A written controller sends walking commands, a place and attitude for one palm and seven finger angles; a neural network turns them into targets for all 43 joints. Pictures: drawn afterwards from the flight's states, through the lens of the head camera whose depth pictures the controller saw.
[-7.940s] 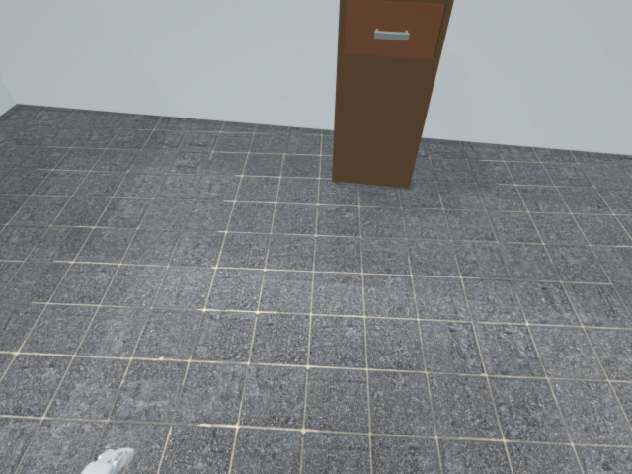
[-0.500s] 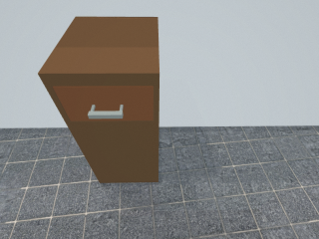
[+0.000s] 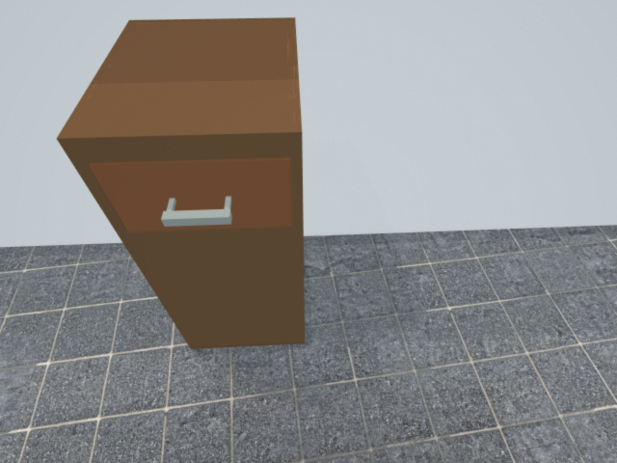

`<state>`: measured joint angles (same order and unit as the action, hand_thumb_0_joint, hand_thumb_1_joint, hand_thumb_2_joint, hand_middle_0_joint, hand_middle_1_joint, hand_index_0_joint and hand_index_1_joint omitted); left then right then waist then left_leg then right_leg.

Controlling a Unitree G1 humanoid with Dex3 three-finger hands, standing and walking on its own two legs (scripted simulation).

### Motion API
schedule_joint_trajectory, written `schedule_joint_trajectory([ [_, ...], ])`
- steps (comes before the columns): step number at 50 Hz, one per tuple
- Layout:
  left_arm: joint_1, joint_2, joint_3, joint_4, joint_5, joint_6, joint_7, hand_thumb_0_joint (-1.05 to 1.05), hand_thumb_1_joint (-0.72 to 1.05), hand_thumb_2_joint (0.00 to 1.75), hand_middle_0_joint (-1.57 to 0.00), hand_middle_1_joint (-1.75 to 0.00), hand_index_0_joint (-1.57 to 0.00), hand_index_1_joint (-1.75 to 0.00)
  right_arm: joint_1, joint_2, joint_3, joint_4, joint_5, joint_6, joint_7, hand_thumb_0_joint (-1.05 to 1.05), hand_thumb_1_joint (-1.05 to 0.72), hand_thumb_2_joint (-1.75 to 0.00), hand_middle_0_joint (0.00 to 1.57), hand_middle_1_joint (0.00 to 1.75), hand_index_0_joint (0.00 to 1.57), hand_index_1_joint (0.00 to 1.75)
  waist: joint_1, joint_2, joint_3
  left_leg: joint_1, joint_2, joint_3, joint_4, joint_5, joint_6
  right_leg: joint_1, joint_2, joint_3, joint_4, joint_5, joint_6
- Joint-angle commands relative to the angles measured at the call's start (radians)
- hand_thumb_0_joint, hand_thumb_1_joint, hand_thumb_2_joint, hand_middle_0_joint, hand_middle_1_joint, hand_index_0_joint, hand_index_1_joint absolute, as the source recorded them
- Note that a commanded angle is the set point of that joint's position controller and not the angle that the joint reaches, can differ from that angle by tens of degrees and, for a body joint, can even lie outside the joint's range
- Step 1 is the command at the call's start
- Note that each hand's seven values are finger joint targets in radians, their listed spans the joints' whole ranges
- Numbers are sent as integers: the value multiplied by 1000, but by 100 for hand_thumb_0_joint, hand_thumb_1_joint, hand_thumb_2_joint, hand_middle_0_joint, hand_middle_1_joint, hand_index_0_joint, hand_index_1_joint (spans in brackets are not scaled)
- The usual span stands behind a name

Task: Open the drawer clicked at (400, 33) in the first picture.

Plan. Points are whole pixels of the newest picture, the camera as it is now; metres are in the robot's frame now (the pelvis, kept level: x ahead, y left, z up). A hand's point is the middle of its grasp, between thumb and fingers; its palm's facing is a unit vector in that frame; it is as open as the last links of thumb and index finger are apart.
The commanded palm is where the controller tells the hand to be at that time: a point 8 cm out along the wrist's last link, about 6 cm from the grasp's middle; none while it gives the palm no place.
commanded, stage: look again from close up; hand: left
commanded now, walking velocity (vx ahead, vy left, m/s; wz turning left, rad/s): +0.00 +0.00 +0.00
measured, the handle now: (198, 209) +0.53 +0.24 -0.04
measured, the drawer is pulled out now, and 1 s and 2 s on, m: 0.00 0.00 0.00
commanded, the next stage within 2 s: raise the hand with hooked fingers in 0.40 s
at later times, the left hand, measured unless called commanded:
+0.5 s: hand out of the picture -0.02 +0.14 -0.17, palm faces +0.02 -0.98 -0.17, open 7.4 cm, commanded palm +0.08 +0.19 -0.07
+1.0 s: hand out of the picture +0.11 +0.16 -0.08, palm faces -0.11 -0.14 -0.98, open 9.0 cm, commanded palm +0.13 +0.19 +0.00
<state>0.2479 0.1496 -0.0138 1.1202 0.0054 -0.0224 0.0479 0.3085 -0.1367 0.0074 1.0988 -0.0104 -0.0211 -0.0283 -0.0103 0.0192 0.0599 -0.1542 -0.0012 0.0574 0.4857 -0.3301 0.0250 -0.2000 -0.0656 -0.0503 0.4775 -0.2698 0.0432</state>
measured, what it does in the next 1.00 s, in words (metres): shifts its weight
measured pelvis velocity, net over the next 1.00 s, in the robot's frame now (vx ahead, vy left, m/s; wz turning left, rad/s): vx -0.05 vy -0.06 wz -0.02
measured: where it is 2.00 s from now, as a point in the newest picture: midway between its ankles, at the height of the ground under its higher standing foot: outside the picture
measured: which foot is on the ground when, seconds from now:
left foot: down 0.00-1.00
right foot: down 0.00-1.00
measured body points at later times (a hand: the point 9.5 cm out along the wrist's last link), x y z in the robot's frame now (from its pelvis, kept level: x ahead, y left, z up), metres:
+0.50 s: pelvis -0.01 -0.02 +0.00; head +0.00 -0.03 +0.45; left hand -0.02 +0.19 -0.16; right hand -0.02 -0.24 -0.16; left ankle -0.04 +0.10 -0.74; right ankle -0.01 -0.15 -0.74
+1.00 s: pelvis -0.05 -0.06 -0.04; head +0.00 -0.07 +0.41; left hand +0.11 +0.17 -0.03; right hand +0.21 -0.29 -0.10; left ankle -0.04 +0.10 -0.74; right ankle -0.01 -0.15 -0.74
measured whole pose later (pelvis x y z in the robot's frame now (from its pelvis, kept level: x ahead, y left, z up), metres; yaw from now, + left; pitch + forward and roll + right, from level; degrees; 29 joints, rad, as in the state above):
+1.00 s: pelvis -0.05 -0.06 -0.04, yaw -1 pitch +10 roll +3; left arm 0.45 0.30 -0.09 0.09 1.13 -0.05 0.48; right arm 0.05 -0.27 -0.07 0.52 -0.07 0.03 0.02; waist 0.12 -0.05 -0.09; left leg -0.57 0.04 0.07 0.80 -0.39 -0.03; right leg -0.68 -0.04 -0.02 0.89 -0.38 -0.05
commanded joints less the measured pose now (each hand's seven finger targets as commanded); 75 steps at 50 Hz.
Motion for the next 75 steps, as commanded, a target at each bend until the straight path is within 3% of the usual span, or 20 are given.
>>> schedule_joint_trajectory([
  [1, 82, 101, 14, -38, 2, -13, -1, 0, 90, 90, -20, -30, -20, -30, 77, -113, -12, -56, -4, -24, 0, 0, -90, -90, 20, 30, 20, 30, 5, 36, -117, -8, 115, -83, -32, 438, 18, 67, -38, 32, 23, 229, -75],
  [9, 82, 90, 11, -38, 7, 9, -11, 0, 90, 90, -20, -30, -20, -30, 50, -119, -8, -52, -2, -6, 2, 0, -90, -90, 20, 30, 20, 30, 10, -23, 88, -109, 106, -93, -121, 161, 23, -31, -25, 46, -25, 69, -65],
  [24, 106, 92, 20, -33, 6, -2, -18, 0, 90, 90, -20, -30, -20, -30, 48, -105, -6, -14, 0, -9, -1, 0, -90, -90, 20, 30, 20, 30, 14, -21, 6, -50, 94, -65, -109, 167, 10, 1, -41, 73, -63, 135, -73],
  [25, 171, 137, 29, 0, 15, -17, 27, 0, 90, 90, -20, -30, -20, -30, -57, -147, -22, -82, 8, -12, 5, 0, -90, -90, 20, 30, 20, 30, 47, -154, 40, -141, 114, -40, 95, 263, -29, 1, -101, 125, -45, 602, -57],
  [26, -613, 383, -35, -1514, 149, -192, 32, 0, 88, 89, -20, -32, -20, -32, -56, -281, -17, -404, 63, -162, -49, 0, -90, -90, 20, 30, 20, 30, -34, 196, -470, 152, 9, -26, -61, 443, 18, 89, 16, 143, 57, 472, -88],
  [27, -168, 338, 27, -1196, 174, -88, 113, 0, 85, 88, -20, -33, -20, -33, -140, -197, -25, -352, 50, -256, -92, 0, -90, -90, 20, 30, 20, 30, 44, 304, -389, 175, 46, -23, -58, 611, 15, 9, 42, 62, 98, 231, -102],
  [28, -121, 251, 27, -1153, 121, -19, 172, 0, 83, 87, -21, -34, -21, -34, -119, -197, -52, -279, 59, -282, -94, 0, -90, -90, 20, 30, 20, 30, 15, 248, -287, 64, 49, -22, -47, 468, -19, -66, 53, 8, 93, 86, -83],
  [29, 157, 58, -81, -974, 162, 87, 183, 0, 81, 86, -21, -36, -21, -36, -118, -146, -42, -296, 75, -286, -89, 0, -90, -90, 20, 30, 20, 30, 17, 141, -201, -32, 50, -24, -56, 373, -10, -102, 54, -9, 77, 67, -74],
  [30, -11, 72, -122, -1199, 197, 79, 182, 0, 78, 85, -21, -37, -21, -37, -154, -177, -37, -388, 79, -301, -81, 0, -90, -90, 20, 30, 20, 30, 8, 97, -112, -86, 36, -48, -55, 278, -12, -120, 50, -5, 60, 81, -74],
  [33, 69, 144, -118, -1163, 475, 71, 251, 0, 71, 82, -21, -42, -21, -42, -166, -232, -47, -465, 15, -293, -64, 0, -90, -90, 20, 30, 20, 30, -19, -106, -100, -196, -8, -60, 43, 150, 5, -261, 73, 19, 70, -36, -80],
  [37, 418, 127, -88, -956, 813, 72, 320, 0, 62, 78, -22, -48, -22, -48, -217, -230, -87, -594, -43, -165, 0, 0, -90, -90, 20, 30, 20, 30, 93, -314, -73, -353, -46, -37, 113, 60, -18, -280, 73, 93, 54, -197, -93],
  [41, 386, 227, 3, -1064, 1008, 3, 356, 0, 53, 74, -23, -54, -23, -54, -313, -209, -74, -676, -30, -31, 61, 0, -90, -90, 20, 30, 20, 30, 171, -255, -209, -445, -53, 0, 150, 120, -25, -182, 55, 148, 159, 27, -111],
  [46, 53, 334, 77, -1295, 1149, -16, 491, 0, 41, 69, -24, -62, -24, -62, -317, -181, -89, -710, -58, 21, 64, 0, -90, -90, 20, 30, 20, 30, 130, -3, -353, -369, -68, 5, 251, 98, -11, -293, 62, 214, 209, -7, -118],
  [49, -185, 366, 87, -1423, 1154, -70, 565, 0, 34, 66, -24, -66, -24, -66, -312, -168, -95, -688, -76, 15, 42, 0, -90, -90, 20, 30, 20, 30, 64, 21, -409, -313, -67, -23, 358, 56, 1, -427, 46, 252, 217, -111, -110],
  [54, -211, 350, 49, -1371, 1066, -67, 553, 0, 22, 61, -25, -74, -25, -74, -307, -177, -87, -671, -69, -18, 22, 0, -90, -90, 20, 30, 20, 30, 1, 26, -416, -311, -54, -34, 393, 5, 8, -469, 49, 186, 215, -149, -89],
  [57, -140, 323, 29, -1243, 1033, 53, 490, 0, 15, 58, -25, -78, -25, -78, -323, -181, -74, -669, -52, -9, 11, 0, -90, -90, 20, 30, 20, 30, 26, -35, -371, -365, -46, -23, 302, 36, 8, -307, 57, 104, 195, -23, -70],
  [62, -25, 335, 12, -1176, 975, 212, 305, 0, 4, 53, -26, -86, -26, -86, -365, -189, -37, -686, -6, 23, -18, 0, -90, -90, 20, 30, 20, 30, 99, -209, -317, -373, -43, -1, 166, 88, 6, -88, 46, 114, 124, 66, -53],
  [67, -77, 387, 62, -1251, 1008, 137, 244, 0, -8, 48, -27, -93, -27, -93, -326, -188, -32, -667, -21, 19, -19, 0, -90, -90, 20, 30, 20, 30, 113, -112, -286, -296, -33, -10, 105, 139, 4, -65, 48, 81, 118, 106, -66],
  [72, -191, 389, 91, -1376, 1031, 17, 333, 0, -20, 43, -28, -100, -28, -100, -279, -185, -62, -649, -45, -6, -5, 0, -90, -90, 20, 30, 20, 30, 94, 58, -361, -168, -32, -19, 120, 243, -1, -118, 63, 49, 142, 167, -88],
  [75, -245, 375, 85, -1349, 1028, 17, 374, 0, -27, 40, -28, -105, -28, -105, -267, -193, -77, -632, -43, -10, 4, 0, -90, -90, 20, 30, 20, 30, 68, 33, -345, -153, -26, -26, 128, 256, -6, -171, 69, 23, 150, 149, -88],
])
